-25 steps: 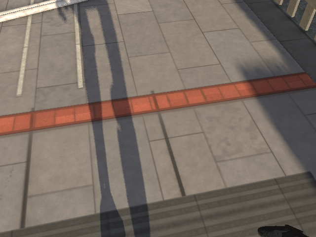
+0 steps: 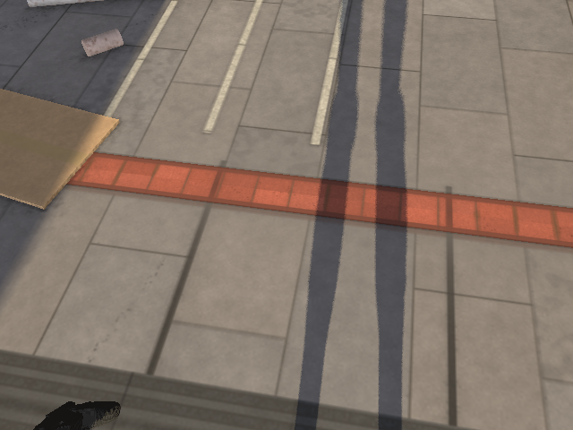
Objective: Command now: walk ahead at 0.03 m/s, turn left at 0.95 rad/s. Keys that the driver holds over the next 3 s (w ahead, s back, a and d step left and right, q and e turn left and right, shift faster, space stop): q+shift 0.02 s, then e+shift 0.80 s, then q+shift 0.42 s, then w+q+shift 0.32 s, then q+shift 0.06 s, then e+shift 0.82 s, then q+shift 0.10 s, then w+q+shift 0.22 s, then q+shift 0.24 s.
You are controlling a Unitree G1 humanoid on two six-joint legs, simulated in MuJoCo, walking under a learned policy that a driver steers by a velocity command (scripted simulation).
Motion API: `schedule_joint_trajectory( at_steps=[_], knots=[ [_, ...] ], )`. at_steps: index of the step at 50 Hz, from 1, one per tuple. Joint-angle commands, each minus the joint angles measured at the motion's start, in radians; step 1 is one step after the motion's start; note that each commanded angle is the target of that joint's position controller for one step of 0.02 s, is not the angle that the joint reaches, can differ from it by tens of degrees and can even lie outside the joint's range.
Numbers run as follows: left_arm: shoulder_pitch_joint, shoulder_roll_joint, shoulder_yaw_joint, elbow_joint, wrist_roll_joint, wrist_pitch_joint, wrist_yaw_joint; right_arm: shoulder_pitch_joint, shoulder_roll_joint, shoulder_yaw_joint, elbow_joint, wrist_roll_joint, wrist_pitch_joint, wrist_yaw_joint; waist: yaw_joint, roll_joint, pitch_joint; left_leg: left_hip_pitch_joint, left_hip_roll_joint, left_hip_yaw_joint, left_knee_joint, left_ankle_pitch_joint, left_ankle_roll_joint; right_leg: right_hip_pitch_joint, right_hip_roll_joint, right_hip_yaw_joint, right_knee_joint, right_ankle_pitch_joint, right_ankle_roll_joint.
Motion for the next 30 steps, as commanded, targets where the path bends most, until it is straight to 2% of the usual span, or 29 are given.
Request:
schedule_joint_trajectory(
  at_steps=[1, 2, 3, 4, 5, 6, 7, 8, 9, 10, 11, 12, 14, 15, 16, 17, 18, 19, 20, 21, 23, 25, 28, 30],
  knots=[
    [0.003, 0.167, 0.057, -0.067, 0.067, 0.004, 0.004, 0.043, -0.05, -0.007, -0.121, -0.007, -0.008, 0.013, -0.021, -0.318, -0.189, -0.255, 0.065, 0.119, 0.418, -0.444, -0.068, 0.309, -0.46, 0.38, -0.149, 0.26, -0.284],
    [-0.005, 0.119, 0.055, -0.08, 0.06, 0.004, 0.009, 0.037, -0.135, -0.02, -0.102, -0.026, -0.021, 0.025, -0.004, -0.274, -0.166, -0.282, 0.16, 0.154, 0.574, -0.372, -0.113, 0.268, -0.471, 0.388, -0.146, 0.253, -0.325],
    [-0.024, 0.084, 0.046, -0.085, 0.043, 0.011, 0.017, 0.054, -0.156, -0.023, -0.07, -0.027, -0.019, 0.028, -0.002, -0.187, -0.151, -0.257, 0.182, 0.169, 0.652, -0.307, -0.126, 0.235, -0.402, 0.275, -0.105, 0.222, -0.292],
    [-0.02, 0.076, 0.038, -0.089, 0.028, 0.02, 0.019, 0.057, -0.121, -0.008, -0.048, -0.032, -0.012, 0.025, 0.007, -0.108, -0.131, -0.233, 0.179, 0.192, 0.728, -0.275, -0.134, 0.195, -0.337, 0.205, -0.084, 0.222, -0.261],
    [-0.006, 0.091, 0.035, -0.082, 0.021, 0.026, 0.018, 0.044, -0.074, 0.015, -0.051, -0.038, -0.012, 0.025, 0.021, -0.075, -0.1, -0.237, 0.166, 0.215, 0.758, -0.258, -0.139, 0.16, -0.312, 0.182, -0.087, 0.287, -0.262],
    [0.011, 0.104, 0.032, -0.072, 0.022, 0.029, 0.015, 0.012, -0.031, 0.037, -0.064, -0.041, -0.018, 0.026, 0.029, -0.059, -0.085, -0.219, 0.172, 0.235, 0.713, -0.251, -0.139, 0.141, -0.288, 0.159, -0.089, 0.358, -0.263],
    [0.016, 0.106, 0.03, -0.061, 0.022, 0.033, 0.007, -0.014, 0.003, 0.055, -0.078, -0.049, -0.024, 0.026, 0.025, -0.066, -0.097, -0.172, 0.197, 0.277, 0.601, -0.243, -0.141, 0.135, -0.248, 0.118, -0.083, 0.402, -0.248],
    [0.013, 0.09, 0.025, -0.056, 0.017, 0.04, -0.002, -0.03, 0.04, 0.073, -0.085, -0.059, -0.031, 0.025, 0.021, -0.094, -0.118, -0.095, 0.228, 0.316, 0.442, -0.246, -0.147, 0.126, -0.2, 0.08, -0.075, 0.41, -0.224],
    [0.029, 0.113, 0.037, -0.054, 0.003, 0.049, -0.009, -0.065, 0.055, 0.081, -0.1, -0.063, -0.038, 0.025, 0.04, -0.149, -0.116, -0.036, 0.228, 0.349, 0.311, -0.261, -0.153, 0.122, -0.166, 0.075, -0.075, 0.388, -0.214],
    [0.069, 0.165, 0.057, -0.05, -0.005, 0.059, -0.015, -0.087, 0.031, 0.073, -0.104, -0.051, -0.041, 0.025, 0.064, -0.205, -0.103, -0.022, 0.208, 0.362, 0.239, -0.266, -0.16, 0.143, -0.167, 0.112, -0.075, 0.357, -0.225],
    [0.095, 0.193, 0.068, -0.047, -0.005, 0.065, -0.019, -0.078, 0.0, 0.061, -0.1, -0.037, -0.041, 0.024, 0.07, -0.242, -0.106, -0.002, 0.199, 0.35, 0.173, -0.247, -0.16, 0.168, -0.184, 0.156, -0.071, 0.324, -0.234],
    [0.106, 0.198, 0.072, -0.048, -0.006, 0.066, -0.02, -0.06, -0.019, 0.053, -0.092, -0.027, -0.042, 0.023, 0.061, -0.257, -0.111, 0.031, 0.192, 0.332, 0.08, -0.204, -0.151, 0.187, -0.194, 0.198, -0.065, 0.292, -0.233],
    [0.11, 0.175, 0.071, -0.047, -0.032, 0.063, -0.019, -0.005, -0.041, 0.038, -0.073, -0.021, -0.044, 0.015, 0.019, -0.243, -0.113, 0.185, 0.198, 0.316, -0.183, -0.04, -0.101, 0.135, -0.17, 0.233, -0.037, 0.171, -0.183],
    [0.137, 0.146, 0.067, -0.041, -0.037, 0.056, -0.017, 0.031, -0.086, 0.024, -0.07, -0.028, -0.042, 0.006, 0.017, -0.199, -0.142, 0.348, 0.294, 0.261, -0.195, 0.02, -0.056, 0.003, -0.139, 0.203, 0.012, -0.011, -0.124],
    [0.158, 0.068, 0.05, -0.066, -0.025, 0.04, -0.023, 0.038, -0.186, 0.0, -0.075, -0.067, -0.028, 0.0, 0.036, 0.111, -0.16, 0.473, 0.578, 0.031, -0.156, 0.256, 0.075, -0.245, -0.013, 0.027, 0.247, -0.324, -0.039],
    [0.115, 0.113, 0.066, -0.084, -0.017, 0.023, -0.019, 0.024, -0.166, -0.002, -0.069, -0.101, -0.027, 0.01, 0.002, 0.28, -0.16, 0.355, 0.735, -0.098, -0.203, 0.393, 0.213, -0.338, -0.004, -0.079, 0.451, -0.548, 0.017],
    [0.11, 0.176, 0.09, -0.069, -0.015, 0.027, -0.016, -0.024, -0.095, 0.021, -0.095, -0.106, -0.038, 0.011, 0.007, 0.171, -0.119, 0.31, 0.694, -0.037, -0.224, 0.371, 0.222, -0.328, -0.051, -0.075, 0.642, -0.507, 0.043],
    [0.149, 0.169, 0.098, -0.039, -0.024, 0.046, -0.01, -0.109, -0.048, 0.035, -0.107, -0.094, -0.046, 0.009, 0.052, 0.136, -0.084, 0.268, 0.618, 0.061, -0.223, 0.319, 0.168, -0.33, -0.06, -0.089, 0.722, -0.441, 0.051],
    [0.191, 0.159, 0.099, -0.014, -0.018, 0.069, -0.001, -0.168, -0.025, 0.042, -0.12, -0.074, -0.054, 0.006, 0.074, 0.127, -0.06, 0.24, 0.568, 0.141, -0.225, 0.29, 0.132, -0.327, -0.07, -0.098, 0.788, -0.377, 0.062],
    [0.213, 0.145, 0.097, -0.006, -0.013, 0.086, 0.001, -0.192, -0.013, 0.047, -0.118, -0.06, -0.06, 0.002, 0.083, 0.131, -0.038, 0.212, 0.552, 0.194, -0.226, 0.326, 0.129, -0.326, -0.081, -0.105, 0.856, -0.329, 0.077],
    [0.187, 0.115, 0.085, -0.036, -0.019, 0.095, -0.003, -0.18, -0.004, 0.05, -0.106, -0.063, -0.061, -0.004, 0.073, 0.116, -0.021, 0.197, 0.526, 0.278, -0.243, 0.287, 0.136, -0.327, -0.1, -0.148, 0.854, -0.24, 0.099],
    [0.123, 0.087, 0.067, -0.076, -0.016, 0.091, -0.014, -0.127, -0.01, 0.045, -0.083, -0.065, -0.055, -0.012, 0.033, 0.113, -0.026, 0.276, 0.538, 0.301, -0.237, 0.259, 0.147, -0.354, -0.131, -0.166, 0.715, -0.194, 0.112],
    [0.079, 0.05, 0.042, -0.124, -0.007, 0.088, -0.047, -0.092, -0.069, 0.02, -0.058, -0.059, -0.045, -0.01, 0.006, 0.124, -0.056, 0.303, 0.581, 0.331, -0.221, 0.282, 0.161, -0.259, -0.161, -0.198, 0.522, -0.232, 0.096],
    [0.088, 0.067, 0.044, -0.136, -0.01, 0.091, -0.064, -0.098, -0.106, 0.004, -0.048, -0.05, -0.046, 0.003, 0.013, 0.131, -0.063, 0.28, 0.603, 0.357, -0.21, 0.325, 0.161, -0.168, -0.154, -0.237, 0.425, -0.257, 0.067]
  ],
)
